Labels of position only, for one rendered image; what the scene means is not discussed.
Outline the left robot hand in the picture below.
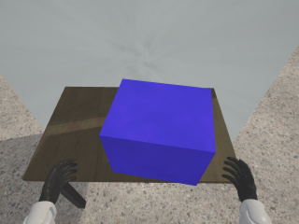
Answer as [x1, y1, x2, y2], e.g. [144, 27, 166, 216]
[39, 159, 78, 204]

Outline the carton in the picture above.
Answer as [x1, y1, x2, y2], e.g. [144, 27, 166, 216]
[99, 78, 216, 186]

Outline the left robot forearm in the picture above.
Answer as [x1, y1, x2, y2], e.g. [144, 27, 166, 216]
[22, 201, 57, 224]

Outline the table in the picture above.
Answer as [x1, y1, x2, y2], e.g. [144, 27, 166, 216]
[22, 87, 236, 209]

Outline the right robot forearm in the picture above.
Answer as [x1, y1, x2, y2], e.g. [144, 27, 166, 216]
[238, 199, 272, 224]

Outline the right robot hand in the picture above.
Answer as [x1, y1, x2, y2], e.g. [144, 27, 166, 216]
[221, 157, 258, 202]

